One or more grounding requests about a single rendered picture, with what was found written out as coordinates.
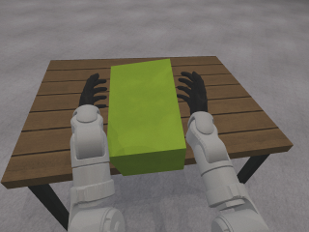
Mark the left robot hand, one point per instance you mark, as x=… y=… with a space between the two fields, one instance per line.
x=87 y=95

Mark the right robot upper arm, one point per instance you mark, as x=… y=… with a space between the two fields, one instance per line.
x=245 y=220

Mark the carton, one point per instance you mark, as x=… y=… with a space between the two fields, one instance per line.
x=144 y=129

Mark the left robot upper arm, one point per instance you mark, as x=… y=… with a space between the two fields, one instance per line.
x=108 y=219

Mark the robot left forearm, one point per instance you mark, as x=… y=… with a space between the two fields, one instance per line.
x=89 y=156

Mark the robot right forearm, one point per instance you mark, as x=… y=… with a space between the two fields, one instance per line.
x=224 y=191

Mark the table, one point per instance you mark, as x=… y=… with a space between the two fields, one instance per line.
x=41 y=155

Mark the right robot hand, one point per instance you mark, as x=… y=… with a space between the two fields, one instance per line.
x=197 y=100

